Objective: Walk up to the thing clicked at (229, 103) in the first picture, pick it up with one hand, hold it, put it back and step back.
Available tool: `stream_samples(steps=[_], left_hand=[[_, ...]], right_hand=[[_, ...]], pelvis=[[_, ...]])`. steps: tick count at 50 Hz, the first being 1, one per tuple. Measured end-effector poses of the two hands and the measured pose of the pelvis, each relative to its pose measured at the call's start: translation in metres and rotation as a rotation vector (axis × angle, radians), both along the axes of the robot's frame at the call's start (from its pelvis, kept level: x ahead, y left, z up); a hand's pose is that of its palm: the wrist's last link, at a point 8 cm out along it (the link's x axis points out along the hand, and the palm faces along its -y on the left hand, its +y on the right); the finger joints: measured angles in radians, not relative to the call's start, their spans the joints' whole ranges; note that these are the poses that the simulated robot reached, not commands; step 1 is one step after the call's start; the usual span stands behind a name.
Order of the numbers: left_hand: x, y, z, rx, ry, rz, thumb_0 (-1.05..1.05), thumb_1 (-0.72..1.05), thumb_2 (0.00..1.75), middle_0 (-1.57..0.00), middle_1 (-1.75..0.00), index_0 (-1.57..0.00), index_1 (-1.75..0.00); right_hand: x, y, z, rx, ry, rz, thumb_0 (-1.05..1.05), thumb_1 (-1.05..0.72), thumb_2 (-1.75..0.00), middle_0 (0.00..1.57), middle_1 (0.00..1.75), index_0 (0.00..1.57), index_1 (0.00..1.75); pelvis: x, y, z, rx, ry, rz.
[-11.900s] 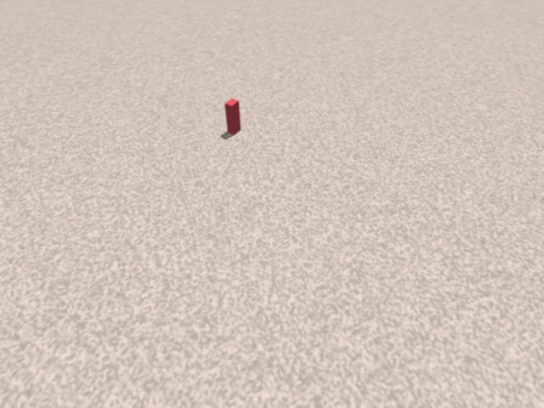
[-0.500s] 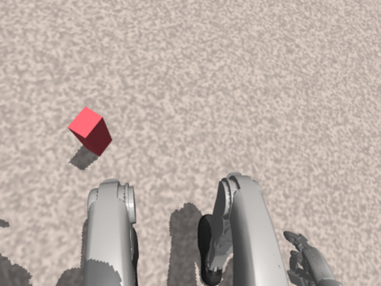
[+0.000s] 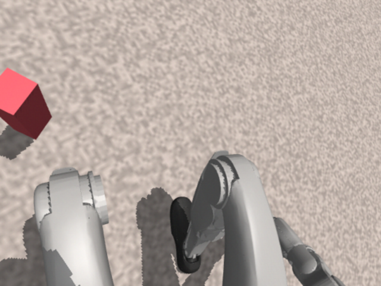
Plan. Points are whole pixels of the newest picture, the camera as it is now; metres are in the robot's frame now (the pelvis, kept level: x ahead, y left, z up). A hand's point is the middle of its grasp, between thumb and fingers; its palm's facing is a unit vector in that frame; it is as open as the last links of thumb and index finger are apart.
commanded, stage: close in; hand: left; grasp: from the side
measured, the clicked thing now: (24, 110) +0.46 +0.27 -0.21
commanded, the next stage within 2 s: rest palm in 0.86 s
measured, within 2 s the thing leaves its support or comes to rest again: neither
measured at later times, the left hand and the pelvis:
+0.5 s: hand (2, 125) +0.41 +0.28 -0.15, palm faces +0.24 -0.97 +0.02, open 17.6 cm; pelvis -0.01 +0.00 -0.02, yaw -2 degrees
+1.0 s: hand (20, 121) +0.42 +0.26 -0.17, palm faces +0.25 -0.97 +0.01, open 17.6 cm; pelvis -0.01 +0.01 -0.03, yaw -3 degrees
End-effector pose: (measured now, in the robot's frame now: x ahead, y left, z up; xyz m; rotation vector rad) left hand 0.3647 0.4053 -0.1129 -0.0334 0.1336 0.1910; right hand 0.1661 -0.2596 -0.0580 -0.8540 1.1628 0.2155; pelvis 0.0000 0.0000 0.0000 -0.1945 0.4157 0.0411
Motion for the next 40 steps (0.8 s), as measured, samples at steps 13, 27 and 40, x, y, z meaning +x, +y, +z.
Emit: stream_samples(steps=[13, 27, 40], left_hand=[[0.009, -0.046, -0.028, -0.004, -0.068, 0.06, -0.01, -0.61, 0.04, -0.08, -0.1, -0.07, -0.11], [0.012, -0.077, -0.038, 0.016, -0.082, 0.048, -0.01, -0.61, 0.05, -0.06, -0.1, -0.06, -0.1], [0.022, -0.089, -0.05, 0.025, -0.096, 0.046, -0.01, -0.61, 0.08, -0.05, -0.09, -0.05, -0.1]], right_hand=[[-0.011, 0.006, -0.011, -0.019, 0.05, 0.033, 0.0, -0.96, -0.91, 0.21, 0.3, 0.2, 0.3], [-0.027, 0.004, -0.007, -0.041, 0.069, 0.049, 0.0, -0.95, -0.91, 0.21, 0.3, 0.2, 0.3], [-0.04, 0.003, -0.001, -0.085, 0.122, 0.052, 0.0, -0.94, -0.91, 0.21, 0.3, 0.2, 0.3]], pelvis=[[-0.003, 0.004, -0.017, -0.031, -0.072, -0.016], [-0.012, 0.004, -0.024, -0.042, -0.128, -0.027], [-0.013, 0.007, -0.026, -0.061, -0.147, -0.032]])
